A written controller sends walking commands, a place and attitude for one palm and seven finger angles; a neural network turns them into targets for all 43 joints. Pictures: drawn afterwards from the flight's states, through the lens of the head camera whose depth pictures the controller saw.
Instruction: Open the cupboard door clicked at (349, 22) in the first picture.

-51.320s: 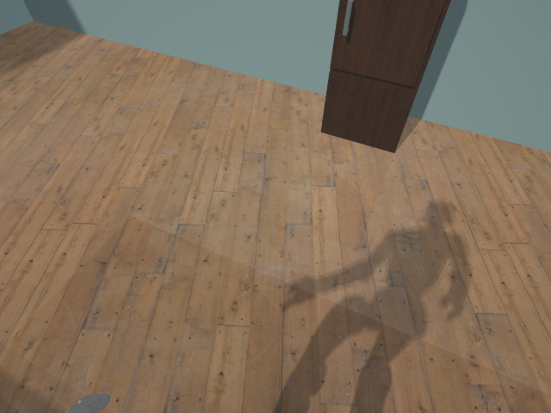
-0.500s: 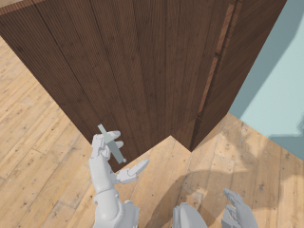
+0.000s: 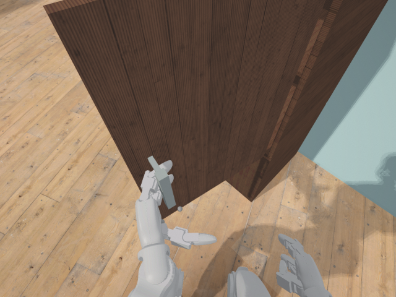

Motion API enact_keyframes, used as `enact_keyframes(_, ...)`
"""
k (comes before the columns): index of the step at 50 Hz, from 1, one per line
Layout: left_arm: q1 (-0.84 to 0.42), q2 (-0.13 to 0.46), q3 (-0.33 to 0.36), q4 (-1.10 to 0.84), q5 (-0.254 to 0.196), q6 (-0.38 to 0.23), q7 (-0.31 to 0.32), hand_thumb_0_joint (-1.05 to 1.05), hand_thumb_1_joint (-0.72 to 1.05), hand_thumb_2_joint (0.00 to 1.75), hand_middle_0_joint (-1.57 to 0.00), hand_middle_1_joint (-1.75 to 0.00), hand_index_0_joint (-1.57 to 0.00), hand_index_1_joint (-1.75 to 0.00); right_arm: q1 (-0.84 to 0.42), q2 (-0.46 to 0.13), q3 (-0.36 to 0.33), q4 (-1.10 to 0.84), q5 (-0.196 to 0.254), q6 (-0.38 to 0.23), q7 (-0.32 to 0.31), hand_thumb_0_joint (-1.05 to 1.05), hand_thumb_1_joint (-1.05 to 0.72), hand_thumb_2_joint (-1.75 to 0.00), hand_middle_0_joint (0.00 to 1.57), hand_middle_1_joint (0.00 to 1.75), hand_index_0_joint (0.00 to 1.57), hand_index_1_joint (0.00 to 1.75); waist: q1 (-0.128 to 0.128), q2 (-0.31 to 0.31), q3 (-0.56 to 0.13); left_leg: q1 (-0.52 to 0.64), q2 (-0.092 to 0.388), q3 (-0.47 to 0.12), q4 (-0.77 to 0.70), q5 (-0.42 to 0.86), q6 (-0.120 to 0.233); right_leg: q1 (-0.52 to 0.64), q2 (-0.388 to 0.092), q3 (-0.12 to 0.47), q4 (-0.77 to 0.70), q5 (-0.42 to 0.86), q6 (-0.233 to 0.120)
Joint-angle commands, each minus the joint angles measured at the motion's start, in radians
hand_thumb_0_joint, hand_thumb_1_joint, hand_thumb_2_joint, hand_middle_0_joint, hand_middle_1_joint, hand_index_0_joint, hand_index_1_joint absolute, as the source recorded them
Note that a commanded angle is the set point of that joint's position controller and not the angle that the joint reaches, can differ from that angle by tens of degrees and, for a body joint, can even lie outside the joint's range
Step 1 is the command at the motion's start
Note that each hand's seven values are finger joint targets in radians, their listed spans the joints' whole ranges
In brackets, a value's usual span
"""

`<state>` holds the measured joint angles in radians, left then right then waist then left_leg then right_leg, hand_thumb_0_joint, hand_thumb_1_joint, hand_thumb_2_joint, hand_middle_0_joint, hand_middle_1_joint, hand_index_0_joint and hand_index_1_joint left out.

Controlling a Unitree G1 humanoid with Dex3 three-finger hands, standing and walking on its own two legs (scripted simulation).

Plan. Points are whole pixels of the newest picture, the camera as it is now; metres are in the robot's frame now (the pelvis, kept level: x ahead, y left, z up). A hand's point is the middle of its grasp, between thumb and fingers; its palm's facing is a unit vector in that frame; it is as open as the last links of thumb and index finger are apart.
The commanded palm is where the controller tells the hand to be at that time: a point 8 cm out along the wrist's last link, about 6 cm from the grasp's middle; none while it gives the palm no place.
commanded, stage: slide the hand sideways off the handle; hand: left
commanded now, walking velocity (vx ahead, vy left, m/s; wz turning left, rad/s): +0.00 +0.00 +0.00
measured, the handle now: (161, 183) +0.33 +0.10 +0.02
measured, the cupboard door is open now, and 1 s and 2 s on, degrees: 78 80 80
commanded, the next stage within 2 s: draw the hand back to the body in 1.18 s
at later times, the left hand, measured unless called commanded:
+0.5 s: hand (165, 237) +0.23 +0.08 +0.03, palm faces -0.07 -1.00 +0.01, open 16.2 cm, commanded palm +0.21 +0.13 +0.02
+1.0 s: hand (135, 252) +0.20 +0.13 +0.02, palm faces -0.04 -1.00 -0.02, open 16.2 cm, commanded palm +0.17 +0.18 +0.02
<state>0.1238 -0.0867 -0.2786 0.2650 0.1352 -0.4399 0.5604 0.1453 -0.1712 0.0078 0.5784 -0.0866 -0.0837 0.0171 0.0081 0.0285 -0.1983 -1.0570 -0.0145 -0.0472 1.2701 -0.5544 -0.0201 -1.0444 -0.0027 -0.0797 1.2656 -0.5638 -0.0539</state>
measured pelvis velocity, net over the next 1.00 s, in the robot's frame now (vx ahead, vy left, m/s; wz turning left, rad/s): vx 0.00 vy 0.01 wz -0.02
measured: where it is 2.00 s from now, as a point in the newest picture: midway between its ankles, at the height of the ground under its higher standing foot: outside the picture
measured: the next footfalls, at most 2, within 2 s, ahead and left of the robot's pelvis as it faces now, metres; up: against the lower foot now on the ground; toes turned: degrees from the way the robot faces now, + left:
none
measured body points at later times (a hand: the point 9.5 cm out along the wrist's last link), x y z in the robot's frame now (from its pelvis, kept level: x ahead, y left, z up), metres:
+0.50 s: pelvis +0.00 +0.03 -0.02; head +0.09 +0.02 +0.42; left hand +0.23 +0.13 +0.03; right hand +0.19 -0.19 -0.11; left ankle +0.03 +0.13 -0.62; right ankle +0.02 -0.09 -0.62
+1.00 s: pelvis +0.00 +0.01 -0.03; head +0.09 +0.01 +0.41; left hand +0.20 +0.18 +0.03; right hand +0.21 -0.21 -0.11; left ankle +0.03 +0.13 -0.62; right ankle +0.02 -0.09 -0.62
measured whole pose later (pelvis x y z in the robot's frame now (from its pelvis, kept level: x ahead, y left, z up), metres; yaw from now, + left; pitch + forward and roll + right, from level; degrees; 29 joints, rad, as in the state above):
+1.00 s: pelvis +0.00 +0.01 -0.03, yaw -1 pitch +21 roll -1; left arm 0.54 0.13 -0.10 -0.16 -0.11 -0.48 -0.07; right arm 0.19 -0.22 -0.01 0.41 -0.01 -0.05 -0.01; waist 0.03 0.03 -0.20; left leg -1.15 -0.01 -0.04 1.41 -0.63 0.00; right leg -1.13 0.00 -0.07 1.39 -0.62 -0.04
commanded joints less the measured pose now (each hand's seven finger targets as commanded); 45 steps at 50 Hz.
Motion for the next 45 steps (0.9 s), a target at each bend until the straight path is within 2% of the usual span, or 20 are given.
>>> enact_keyframes(1, -0.181, 0.094, -0.084, -0.277, 0.08, -0.12, -0.281, 0.0, -0.5, 0.3, -0.15, -0.3, -0.15, -0.3, 0.02, -0.129, -0.045, -0.163, 0.022, -0.022, -0.009, 0.0, -0.9, -0.9, 0.2, 0.3, 0.2, 0.3, -0.081, -0.086, -0.267, 0.134, -0.02, 0.019, -0.098, 0.17, 0.046, 0.195, -0.025, 0.083, -0.196, 0.279, 0.015)
enact_keyframes(2, -0.175, 0.112, -0.087, -0.306, 0.052, -0.14, -0.371, 0.0, -0.5, 0.3, -0.15, -0.3, -0.15, -0.3, 0.008, -0.132, -0.046, -0.179, 0.028, -0.019, -0.012, 0.0, -0.9, -0.9, 0.2, 0.3, 0.2, 0.3, -0.073, -0.053, -0.288, 0.139, -0.021, 0.02, -0.095, 0.165, 0.047, 0.205, -0.025, 0.092, -0.185, 0.281, 0.011)
enact_keyframes(3, -0.167, 0.108, -0.097, -0.327, 0.013, -0.153, -0.453, 0.0, -0.5, 0.3, -0.15, -0.3, -0.15, -0.3, 0.011, -0.133, -0.045, -0.195, 0.037, -0.019, -0.014, 0.0, -0.9, -0.9, 0.2, 0.3, 0.2, 0.3, -0.077, -0.049, -0.287, 0.146, -0.02, 0.012, -0.096, 0.165, 0.048, 0.197, -0.023, 0.087, -0.176, 0.272, 0.008)
enact_keyframes(4, -0.155, 0.083, -0.102, -0.36, -0.043, -0.149, -0.509, 0.0, -0.5, 0.3, -0.15, -0.3, -0.15, -0.3, 0.006, -0.134, -0.044, -0.222, 0.049, -0.019, -0.014, 0.0, -0.9, -0.9, 0.2, 0.3, 0.2, 0.3, -0.063, -0.007, -0.298, 0.168, -0.021, 0.008, -0.103, 0.172, 0.048, 0.188, -0.019, 0.081, -0.167, 0.259, -0.001)
enact_keyframes(6, -0.079, 0.022, -0.093, -0.352, -0.149, -0.123, -0.552, 0.0, -0.5, 0.3, -0.15, -0.3, -0.15, -0.3, -0.001, -0.13, -0.04, -0.249, 0.068, -0.024, -0.014, 0.0, -0.9, -0.9, 0.2, 0.3, 0.2, 0.3, -0.056, -0.038, -0.26, 0.174, -0.018, -0.006, -0.12, 0.149, 0.045, 0.161, -0.008, 0.059, -0.173, 0.207, 0.004)
enact_keyframes(8, -0.036, 0.001, -0.075, -0.371, -0.192, -0.088, -0.538, 0.0, -0.5, 0.3, -0.15, -0.3, -0.15, -0.3, -0.003, -0.137, -0.042, -0.276, 0.077, -0.022, -0.013, 0.0, -0.9, -0.9, 0.2, 0.3, 0.2, 0.3, -0.048, -0.057, -0.254, 0.179, -0.013, -0.016, -0.136, 0.13, 0.04, 0.136, -0.003, 0.04, -0.167, 0.159, 0.007)
enact_keyframes(9, -0.019, 0.008, -0.059, -0.397, -0.194, -0.077, -0.517, 0.0, -0.5, 0.3, -0.15, -0.3, -0.15, -0.3, -0.003, -0.138, -0.041, -0.288, 0.077, -0.023, -0.01, 0.0, -0.9, -0.9, 0.2, 0.3, 0.2, 0.3, -0.031, -0.044, -0.267, 0.18, -0.016, -0.026, -0.145, 0.148, 0.038, 0.14, -0.002, 0.03, -0.148, 0.162, 0.002)
enact_keyframes(13, 0.1, 0.049, -0.034, -0.453, -0.13, -0.058, -0.44, 0.0, -0.5, 0.3, -0.15, -0.3, -0.15, -0.3, 0.022, -0.136, -0.049, -0.316, 0.068, -0.009, 0.001, 0.0, -0.9, -0.9, 0.2, 0.3, 0.2, 0.3, -0.024, -0.098, -0.286, 0.17, -0.012, -0.018, -0.135, 0.182, 0.033, 0.144, -0.001, 0.031, -0.128, 0.195, 0.008)
enact_keyframes(14, 0.138, 0.078, -0.013, -0.457, -0.111, -0.058, -0.425, 0.0, -0.5, 0.3, -0.15, -0.3, -0.15, -0.3, 0.02, -0.138, -0.048, -0.32, 0.065, -0.005, 0.001, 0.0, -0.9, -0.9, 0.2, 0.3, 0.2, 0.3, -0.005, -0.072, -0.287, 0.162, -0.014, -0.023, -0.138, 0.203, 0.029, 0.147, 0.0, 0.029, -0.113, 0.201, 0.0)
enact_keyframes(18, 0.205, 0.093, -0.014, -0.495, -0.073, -0.07, -0.4, 0.0, -0.5, 0.3, -0.15, -0.3, -0.15, -0.3, 0.026, -0.13, -0.046, -0.332, 0.062, 0.007, 0.008, 0.0, -0.9, -0.9, 0.2, 0.3, 0.2, 0.3, -0.013, -0.091, -0.257, 0.147, -0.013, -0.009, -0.123, 0.19, 0.027, 0.134, 0.001, 0.038, -0.111, 0.206, 0.004)
enact_keyframes(19, 0.218, 0.106, -0.008, -0.497, -0.063, -0.07, -0.399, 0.0, -0.5, 0.3, -0.15, -0.3, -0.15, -0.3, 0.026, -0.132, -0.045, -0.336, 0.06, 0.01, 0.007, 0.0, -0.9, -0.9, 0.2, 0.3, 0.2, 0.3, -0.008, -0.083, -0.251, 0.13, -0.014, -0.016, -0.123, 0.19, 0.027, 0.135, 0.003, 0.036, -0.103, 0.199, 0.0)
enact_keyframes(22, 0.199, 0.105, -0.024, -0.512, -0.056, -0.083, -0.411, 0.0, -0.5, 0.3, -0.15, -0.3, -0.15, -0.3, 0.02, -0.131, -0.041, -0.334, 0.062, 0.014, 0.004, 0.0, -0.9, -0.9, 0.2, 0.3, 0.2, 0.3, -0.026, -0.057, -0.213, 0.127, -0.012, -0.018, -0.119, 0.133, 0.026, 0.083, 0.002, 0.035, -0.105, 0.145, 0.004)
enact_keyframes(24, 0.179, 0.109, -0.024, -0.551, -0.07, -0.093, -0.423, 0.0, -0.5, 0.3, -0.15, -0.3, -0.15, -0.3, 0.017, -0.133, -0.041, -0.336, 0.063, 0.009, -0.003, 0.0, -0.9, -0.9, 0.2, 0.3, 0.2, 0.3, -0.028, -0.039, -0.233, 0.136, -0.012, -0.029, -0.119, 0.13, 0.026, 0.073, 0.004, 0.032, -0.095, 0.134, 0.002)
enact_keyframes(29, 0.293, 0.143, 0.024, -0.58, -0.125, -0.095, -0.477, 0.0, -0.5, 0.3, -0.15, -0.3, -0.15, -0.3, 0.026, -0.133, -0.041, -0.341, 0.069, 0.003, -0.012, 0.0, -0.9, -0.9, 0.2, 0.3, 0.2, 0.3, -0.011, -0.041, -0.273, 0.145, -0.016, -0.023, -0.107, 0.193, 0.028, 0.117, 0.011, 0.032, -0.09, 0.2, 0.003)
enact_keyframes(32, 0.329, 0.157, 0.048, -0.594, -0.148, -0.089, -0.502, 0.0, -0.5, 0.3, -0.15, -0.3, -0.15, -0.3, 0.026, -0.133, -0.042, -0.345, 0.071, 0.005, -0.015, 0.0, -0.9, -0.9, 0.2, 0.3, 0.2, 0.3, -0.013, -0.065, -0.265, 0.134, -0.015, -0.015, -0.096, 0.198, 0.03, 0.126, 0.012, 0.034, -0.091, 0.224, 0.009)
enact_keyframes(34, 0.356, 0.178, 0.072, -0.596, -0.155, -0.087, -0.515, 0.0, -0.5, 0.3, -0.15, -0.3, -0.15, -0.3, 0.026, -0.131, -0.043, -0.345, 0.071, 0.004, -0.019, 0.0, -0.9, -0.9, 0.2, 0.3, 0.2, 0.3, -0.005, -0.056, -0.254, 0.116, -0.018, -0.016, -0.092, 0.207, 0.03, 0.138, 0.013, 0.036, -0.09, 0.23, 0.006)
enact_keyframes(37, 0.385, 0.198, 0.105, -0.593, -0.171, -0.095, -0.541, 0.0, -0.5, 0.3, -0.15, -0.3, -0.15, -0.3, 0.023, -0.133, -0.047, -0.34, 0.073, 0.001, -0.023, 0.0, -0.9, -0.9, 0.2, 0.3, 0.2, 0.3, -0.012, -0.082, -0.238, 0.092, -0.019, -0.005, -0.075, 0.176, 0.032, 0.133, 0.014, 0.044, -0.096, 0.219, 0.012)
enact_keyframes(39, 0.411, 0.221, 0.134, -0.613, -0.185, -0.101, -0.559, 0.0, -0.5, 0.3, -0.15, -0.3, -0.15, -0.3, 0.017, -0.132, -0.049, -0.343, 0.074, -0.001, -0.028, 0.0, -0.9, -0.9, 0.2, 0.3, 0.2, 0.3, 0.003, -0.057, -0.251, 0.083, -0.022, -0.004, -0.069, 0.192, 0.034, 0.151, 0.016, 0.048, -0.09, 0.231, 0.008)
enact_keyframes(42, 0.413, 0.234, 0.158, -0.608, -0.208, -0.109, -0.589, 0.0, -0.5, 0.3, -0.15, -0.3, -0.15, -0.3, 0.016, -0.133, -0.051, -0.335, 0.077, -0.003, -0.034, 0.0, -0.9, -0.9, 0.2, 0.3, 0.2, 0.3, -0.012, -0.072, -0.229, 0.062, -0.021, 0.006, -0.049, 0.168, 0.036, 0.141, 0.015, 0.06, -0.103, 0.223, 0.016)
enact_keyframes(45, 0.432, 0.249, 0.181, -0.634, -0.229, -0.119, -0.619, 0.0, -0.5, 0.3, -0.15, -0.3, -0.15, -0.3, 0.008, -0.135, -0.054, -0.335, 0.078, -0.012, -0.04, 0.0, -0.9, -0.9, 0.2, 0.3, 0.2, 0.3, 0.001, -0.03, -0.247, 0.063, -0.022, 0.007, -0.04, 0.178, 0.036, 0.137, 0.016, 0.062, -0.092, 0.223, 0.013)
